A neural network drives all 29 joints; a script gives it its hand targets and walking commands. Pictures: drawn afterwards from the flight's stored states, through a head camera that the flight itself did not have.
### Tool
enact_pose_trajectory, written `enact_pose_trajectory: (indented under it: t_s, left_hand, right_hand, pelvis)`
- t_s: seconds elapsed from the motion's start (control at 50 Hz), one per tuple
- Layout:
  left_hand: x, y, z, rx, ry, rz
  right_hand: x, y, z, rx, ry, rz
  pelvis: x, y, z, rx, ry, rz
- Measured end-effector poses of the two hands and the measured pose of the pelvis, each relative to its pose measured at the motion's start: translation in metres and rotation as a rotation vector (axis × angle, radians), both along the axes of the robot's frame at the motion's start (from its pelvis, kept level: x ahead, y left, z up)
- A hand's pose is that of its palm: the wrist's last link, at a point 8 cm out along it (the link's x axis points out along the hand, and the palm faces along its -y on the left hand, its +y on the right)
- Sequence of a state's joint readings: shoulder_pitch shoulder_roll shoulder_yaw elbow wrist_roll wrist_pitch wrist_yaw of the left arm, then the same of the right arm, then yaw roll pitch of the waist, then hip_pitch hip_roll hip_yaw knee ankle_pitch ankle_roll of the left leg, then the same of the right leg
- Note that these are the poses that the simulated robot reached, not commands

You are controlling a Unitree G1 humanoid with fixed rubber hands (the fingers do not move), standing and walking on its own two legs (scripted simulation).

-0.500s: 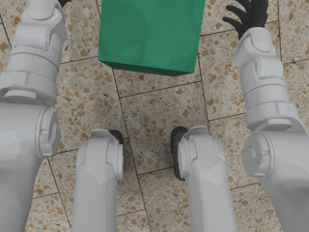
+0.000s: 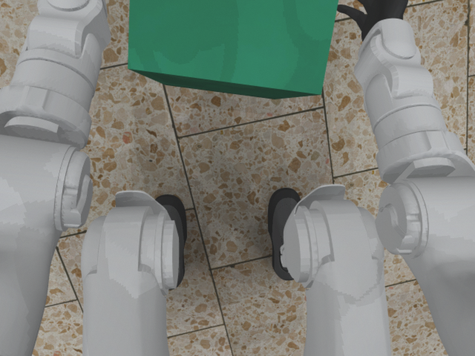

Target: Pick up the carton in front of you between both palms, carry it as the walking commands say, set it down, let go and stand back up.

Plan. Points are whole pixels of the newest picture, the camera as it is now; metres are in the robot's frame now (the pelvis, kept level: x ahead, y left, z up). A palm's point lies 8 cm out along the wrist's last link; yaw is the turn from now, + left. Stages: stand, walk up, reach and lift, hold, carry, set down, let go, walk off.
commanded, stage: reach and lift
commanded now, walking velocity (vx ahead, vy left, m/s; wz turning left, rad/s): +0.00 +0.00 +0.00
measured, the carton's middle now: (231, 15) +0.54 +0.00 -0.24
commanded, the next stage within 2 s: none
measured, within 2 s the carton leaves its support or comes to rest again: leaves its support in 0.60 s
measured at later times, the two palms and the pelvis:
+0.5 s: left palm out of the picture +0.56 +0.15 -0.17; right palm (364, 13) +0.53 -0.15 -0.17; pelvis -0.01 +0.00 +0.00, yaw +0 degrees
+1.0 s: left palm out of the picture +0.51 +0.16 +0.00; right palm out of the picture +0.49 -0.14 +0.00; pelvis -0.01 +0.00 +0.07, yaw +2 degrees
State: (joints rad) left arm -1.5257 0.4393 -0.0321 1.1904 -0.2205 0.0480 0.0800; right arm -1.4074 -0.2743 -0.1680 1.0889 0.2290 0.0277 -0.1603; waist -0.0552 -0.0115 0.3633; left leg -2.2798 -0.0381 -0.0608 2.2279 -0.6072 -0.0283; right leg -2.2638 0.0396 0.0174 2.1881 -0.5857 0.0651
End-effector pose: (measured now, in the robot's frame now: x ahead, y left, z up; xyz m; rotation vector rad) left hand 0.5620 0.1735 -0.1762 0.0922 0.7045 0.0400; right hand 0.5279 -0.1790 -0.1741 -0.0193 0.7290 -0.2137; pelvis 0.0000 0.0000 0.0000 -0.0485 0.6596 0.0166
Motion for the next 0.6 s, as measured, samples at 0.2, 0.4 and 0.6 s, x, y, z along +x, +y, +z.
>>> enact_pose_trajectory:
  t_s: [0.2,0.4,0.6]
  left_hand:
    - [-0.007,-0.006,0.004,-0.007,0.014,-0.010]
    - [-0.003,-0.023,0.008,0.001,0.041,-0.037]
    - [-0.008,-0.024,0.008,-0.021,0.058,-0.031]
  right_hand:
    - [-0.005,0.009,0.005,0.015,0.005,0.018]
    - [0.000,0.030,0.006,0.038,0.006,0.011]
    - [0.007,0.026,0.015,0.048,0.026,0.027]
  pelvis:
    - [-0.009,0.000,0.005,0.001,-0.004,-0.001]
    - [-0.013,0.001,0.007,0.000,-0.028,0.002]
    - [-0.002,0.003,-0.004,0.003,-0.018,0.001]
